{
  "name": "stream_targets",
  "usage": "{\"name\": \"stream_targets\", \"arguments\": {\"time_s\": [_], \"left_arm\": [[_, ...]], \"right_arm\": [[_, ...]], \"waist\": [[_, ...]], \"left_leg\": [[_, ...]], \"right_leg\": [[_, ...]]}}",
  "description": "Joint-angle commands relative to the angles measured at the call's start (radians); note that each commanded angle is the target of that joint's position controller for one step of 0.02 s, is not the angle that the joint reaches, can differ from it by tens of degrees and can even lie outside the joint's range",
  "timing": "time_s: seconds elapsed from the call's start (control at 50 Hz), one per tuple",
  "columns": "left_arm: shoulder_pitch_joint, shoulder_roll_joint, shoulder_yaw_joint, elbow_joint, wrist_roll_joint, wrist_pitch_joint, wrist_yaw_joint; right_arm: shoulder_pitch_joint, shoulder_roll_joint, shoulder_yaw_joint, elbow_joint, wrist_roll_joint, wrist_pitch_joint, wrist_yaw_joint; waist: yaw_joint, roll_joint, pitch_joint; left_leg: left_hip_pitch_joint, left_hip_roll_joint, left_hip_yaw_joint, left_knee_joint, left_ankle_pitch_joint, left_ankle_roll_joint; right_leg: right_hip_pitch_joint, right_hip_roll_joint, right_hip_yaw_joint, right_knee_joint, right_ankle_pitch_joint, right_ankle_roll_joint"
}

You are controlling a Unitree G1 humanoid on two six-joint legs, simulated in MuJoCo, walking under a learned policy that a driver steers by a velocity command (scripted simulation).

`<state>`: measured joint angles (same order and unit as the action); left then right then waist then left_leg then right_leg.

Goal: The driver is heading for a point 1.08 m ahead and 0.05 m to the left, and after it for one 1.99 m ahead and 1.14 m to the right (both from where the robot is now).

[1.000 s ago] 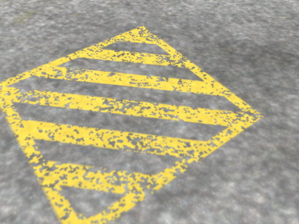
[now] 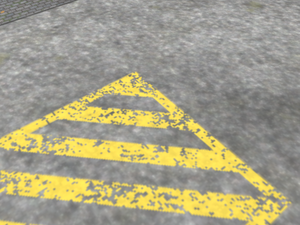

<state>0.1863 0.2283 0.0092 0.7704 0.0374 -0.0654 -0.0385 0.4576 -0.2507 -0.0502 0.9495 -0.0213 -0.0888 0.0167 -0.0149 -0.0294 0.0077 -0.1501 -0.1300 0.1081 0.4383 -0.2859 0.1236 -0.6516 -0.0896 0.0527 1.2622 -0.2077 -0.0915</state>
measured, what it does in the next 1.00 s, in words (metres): walks ahead: right foot, then left foot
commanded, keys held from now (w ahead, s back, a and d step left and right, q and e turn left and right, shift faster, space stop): w+shift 0.86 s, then e+shift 0.14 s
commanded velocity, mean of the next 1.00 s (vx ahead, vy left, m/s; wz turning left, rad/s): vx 0.96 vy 0.00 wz -0.04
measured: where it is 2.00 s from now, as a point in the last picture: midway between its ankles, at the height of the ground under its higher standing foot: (146, 104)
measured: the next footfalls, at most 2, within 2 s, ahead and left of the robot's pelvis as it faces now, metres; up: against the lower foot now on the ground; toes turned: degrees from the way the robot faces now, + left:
right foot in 0.26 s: +0.47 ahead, -0.10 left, +0.00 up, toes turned -3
left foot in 0.72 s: +0.93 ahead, +0.07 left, +0.00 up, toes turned +4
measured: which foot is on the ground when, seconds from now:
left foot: down 0.00-0.28, up 0.30-0.70, down 0.72-1.00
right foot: up 0.00-0.24, down 0.26-0.74, up 0.76-1.00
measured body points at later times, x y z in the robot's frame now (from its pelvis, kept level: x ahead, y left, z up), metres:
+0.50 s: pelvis +0.48 -0.04 +0.01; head +0.49 -0.03 +0.46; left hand +0.41 +0.23 -0.13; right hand +0.64 -0.28 -0.09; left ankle +0.54 +0.12 -0.64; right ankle +0.43 -0.10 -0.73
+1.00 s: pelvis +0.96 +0.01 +0.01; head +0.98 +0.01 +0.46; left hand +1.14 +0.25 -0.10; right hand +0.89 -0.25 -0.13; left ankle +0.89 +0.07 -0.73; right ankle +1.10 -0.13 -0.66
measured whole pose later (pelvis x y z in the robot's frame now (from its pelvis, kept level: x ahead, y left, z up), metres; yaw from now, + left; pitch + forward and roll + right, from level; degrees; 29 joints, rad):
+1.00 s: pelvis +0.96 +0.01 +0.01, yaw -1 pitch +0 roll +2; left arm 0.10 0.26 0.01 0.80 0.02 -0.07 -0.04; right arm 0.47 -0.25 -0.03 1.02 -0.01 -0.12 0.02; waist -0.03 -0.03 0.05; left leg 0.00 -0.10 0.13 0.27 -0.27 0.09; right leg -0.70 -0.07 0.02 0.93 -0.06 -0.07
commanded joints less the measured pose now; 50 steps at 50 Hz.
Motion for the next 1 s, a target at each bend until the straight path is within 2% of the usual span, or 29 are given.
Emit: {"name": "stream_targets", "arguments": {"time_s": [0.02,0.06,0.1,0.16,0.2,0.24,0.26,0.28,0.3,0.32,0.34,0.36,0.4,0.46,0.54,0.58,0.62,0.66,0.7,0.72,0.74,0.76,0.78,0.8,0.82,0.86,0.9,0.94,1.0], "left_arm": [[-0.081,0.065,0.0,-0.088,0.003,0.004,-0.008],[-0.173,0.049,-0.011,-0.11,-0.005,-0.007,-0.017],[-0.242,0.028,-0.022,-0.124,-0.017,-0.013,-0.028],[-0.291,0.052,-0.018,-0.129,-0.019,-0.015,-0.018],[-0.248,0.092,-0.004,-0.119,-0.007,-0.016,-0.005],[0.051,0.169,0.032,-0.031,-0.015,-0.014,0.021],[0.261,0.208,0.053,0.036,-0.008,-0.011,0.039],[0.413,0.289,0.078,0.068,0.009,-0.006,0.057],[0.341,0.309,0.089,0.066,0.028,-0.008,0.042],[0.246,0.226,0.087,0.056,0.009,-0.01,0.026],[0.196,0.173,0.076,0.069,0.0,-0.021,0.021],[0.175,0.124,0.066,0.089,0.007,-0.029,0.016],[0.179,0.073,0.046,0.126,0.0,-0.042,0.026],[0.216,0.093,0.044,0.159,-0.027,-0.067,0.024],[0.267,0.104,0.041,0.17,-0.043,-0.085,0.012],[0.311,0.146,0.047,0.186,-0.053,-0.094,0.017],[0.333,0.172,0.048,0.201,-0.046,-0.089,0.022],[0.343,0.213,0.052,0.209,-0.029,-0.073,0.035],[0.311,0.253,0.063,0.214,-0.001,-0.04,0.057],[0.269,0.25,0.064,0.204,0.006,-0.029,0.063],[0.277,0.145,0.045,0.175,0.015,-0.033,0.057],[0.443,0.032,0.019,0.143,-0.065,-0.052,0.03],[0.3,0.13,0.031,0.128,-0.05,-0.055,0.043],[0.174,0.143,0.035,0.099,-0.046,-0.058,0.042],[0.141,0.118,0.028,0.09,-0.035,-0.056,0.039],[0.146,0.07,0.015,0.078,-0.002,-0.025,0.016],[0.131,0.045,0.011,0.077,-0.006,0.001,0.008],[0.052,0.043,0.004,0.037,-0.005,0.007,0.004],[-0.049,0.021,-0.012,0.013,-0.025,-0.01,-0.012]], "right_arm": [[-0.044,-0.072,-0.004,-0.062,0.017,-0.046,0.008],[-0.015,-0.074,-0.002,-0.058,0.029,-0.055,0.011],[0.043,-0.097,-0.003,-0.038,0.043,-0.065,0.005],[0.1,-0.127,0.001,-0.008,0.028,-0.058,-0.006],[0.098,-0.174,-0.004,0.004,0.007,-0.041,-0.025],[0.055,-0.219,-0.016,0.009,-0.025,-0.009,-0.046],[-0.001,-0.222,-0.019,-0.003,-0.028,0.0,-0.049],[-0.011,-0.121,0.0,-0.036,-0.034,-0.008,-0.039],[0.138,-0.01,0.025,-0.071,0.051,-0.03,-0.01],[-0.003,-0.104,0.015,-0.083,0.037,-0.034,-0.023],[-0.115,-0.115,0.012,-0.111,0.035,-0.038,-0.02],[-0.144,-0.091,0.019,-0.12,0.023,-0.035,-0.015],[-0.138,-0.043,0.032,-0.132,-0.014,-0.004,0.009],[-0.248,-0.028,0.044,-0.185,-0.028,0.021,0.032],[-0.474,-0.031,0.066,-0.266,-0.016,0.006,0.047],[-0.532,-0.027,0.074,-0.282,-0.001,0.003,0.052],[-0.55,-0.058,0.067,-0.284,0.001,0.003,0.043],[-0.501,-0.094,0.052,-0.273,-0.01,0.001,0.029],[-0.208,-0.163,0.018,-0.187,-0.009,0.003,0.002],[-0.003,-0.203,-0.005,-0.121,-0.014,0.008,-0.016],[0.15,-0.29,-0.032,-0.091,-0.027,0.012,-0.035],[0.077,-0.317,-0.045,-0.095,-0.041,0.014,-0.02],[-0.03,-0.233,-0.044,-0.11,-0.02,0.013,-0.006],[-0.087,-0.17,-0.031,-0.099,-0.013,0.001,-0.002],[-0.106,-0.121,-0.022,-0.079,-0.019,-0.008,0.003],[-0.104,-0.06,-0.001,-0.043,-0.013,-0.02,-0.005],[-0.088,-0.045,0.009,-0.019,0.004,-0.046,-0.005],[-0.098,-0.078,0.007,-0.012,0.007,-0.063,0.002],[-0.123,-0.072,0.016,-0.022,0.025,-0.07,-0.005]], "waist": [[0.041,0.033,0.187],[0.016,0.004,0.178],[-0.013,0.02,0.166],[-0.035,0.062,0.129],[0.007,0.129,0.046],[0.155,0.174,-0.117],[0.257,0.154,-0.197],[0.264,-0.002,-0.301],[0.103,-0.321,-0.426],[0.128,-0.09,-0.285],[0.112,-0.003,-0.145],[0.07,0.086,-0.064],[-0.004,0.056,-0.001],[-0.024,0.013,0.105],[0.016,0.035,0.166],[0.037,0.009,0.165],[0.039,0.001,0.146],[0.005,-0.055,0.058],[-0.139,-0.104,-0.111],[-0.236,-0.091,-0.189],[-0.237,0.075,-0.299],[-0.071,0.393,-0.443],[-0.088,0.164,-0.3],[-0.078,0.063,-0.145],[-0.039,-0.023,-0.068],[0.036,0.011,-0.009],[0.063,0.023,0.087],[0.076,0.057,0.117],[0.05,0.072,0.1]], "left_leg": [[-0.186,0.25,-0.273,-0.428,-0.006,0.11],[-0.164,0.201,-0.173,-0.433,0.212,0.075],[-0.109,0.225,-0.142,-0.479,0.432,0.049],[0.167,0.248,-0.093,-0.401,0.859,0.015],[0.319,0.288,-0.087,-0.246,1.213,-0.001],[0.329,0.321,-0.086,0.129,1.33,-0.002],[0.194,0.294,-0.067,0.412,1.163,0.001],[-0.057,0.195,-0.072,0.801,0.534,0.02],[-0.479,0.021,-0.191,1.129,-0.185,-0.021],[-0.595,0.112,-0.227,1.102,-0.07,0.015],[-0.599,0.148,-0.209,1.034,0.019,0.016],[-0.559,0.178,-0.208,0.972,0.038,0.013],[-0.478,0.22,-0.214,0.889,0.036,-0.009],[-0.565,0.268,-0.16,0.763,0.077,-0.048],[-0.466,0.243,-0.035,0.356,0.376,-0.056],[-0.362,0.212,-0.004,0.223,0.498,-0.032],[-0.363,0.178,0.015,0.139,0.502,-0.009],[-0.296,0.102,0.039,0.119,0.367,0.015],[-0.007,0.049,0.01,0.128,0.207,0.044],[0.203,0.098,-0.034,0.115,0.143,0.065],[0.416,0.33,-0.287,0.171,-0.074,0.08],[0.656,0.548,-0.934,-0.082,-0.282,0.229],[0.556,0.48,-0.88,-0.163,-0.298,0.19],[0.382,0.445,-0.688,-0.17,-0.152,0.168],[0.235,0.407,-0.577,-0.191,-0.037,0.147],[0.027,0.339,-0.437,-0.243,-0.01,0.105],[-0.058,0.324,-0.28,-0.264,0.42,0.068],[-0.11,0.286,-0.108,-0.276,0.811,0.04],[-0.144,0.19,0.069,-0.235,0.836,-0.028]], "right_leg": [[-0.098,-0.066,-0.042,-0.188,0.149,0.028],[-0.011,-0.042,-0.095,-0.408,0.316,0.027],[0.101,-0.006,-0.145,-0.556,0.444,0.006],[0.104,0.064,-0.197,-0.689,0.422,-0.025],[0.171,0.136,-0.21,-0.718,0.272,-0.045],[0.454,0.175,-0.168,-0.723,0.111,-0.077],[0.682,0.124,-0.125,-0.746,0.062,-0.102],[0.915,-0.102,0.111,-0.667,-0.174,-0.119],[1.166,-0.323,0.752,-0.889,-0.379,-0.278],[1.063,-0.252,0.69,-0.978,-0.39,-0.233],[0.895,-0.222,0.516,-0.998,-0.261,-0.209],[0.747,-0.187,0.414,-1.027,-0.155,-0.185],[0.547,-0.119,0.281,-1.079,-0.129,-0.139],[0.447,-0.076,0.164,-1.181,-0.057,-0.129],[0.382,0.02,-0.024,-1.243,0.315,-0.093],[0.432,-0.022,-0.033,-1.311,0.455,-0.081],[0.611,-0.045,-0.067,-1.278,0.67,-0.066],[0.769,-0.075,-0.085,-1.115,1.044,-0.047],[0.777,-0.099,-0.093,-0.729,1.193,-0.033],[0.657,-0.069,-0.105,-0.441,1.036,-0.028],[0.435,0.026,-0.099,-0.031,0.425,-0.041],[0.042,0.199,0.029,0.304,-0.271,-0.004],[-0.078,0.107,0.062,0.289,-0.165,-0.038],[-0.09,0.069,0.04,0.22,-0.068,-0.037],[-0.048,0.038,0.04,0.155,-0.048,-0.036],[0.05,-0.004,0.049,0.064,-0.049,-0.017],[0.047,-0.008,0.033,-0.011,-0.062,0.011],[0.059,0.015,-0.033,-0.173,0.039,0.032],[0.221,0.082,-0.171,-0.542,0.349,0.032]]}}
Keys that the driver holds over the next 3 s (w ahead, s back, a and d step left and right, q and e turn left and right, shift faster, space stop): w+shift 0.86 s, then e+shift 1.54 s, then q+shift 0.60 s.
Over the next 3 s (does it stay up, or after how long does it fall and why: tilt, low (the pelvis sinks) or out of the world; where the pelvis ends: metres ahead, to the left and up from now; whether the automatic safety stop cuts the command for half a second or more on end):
stays up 1.29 0.03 0.01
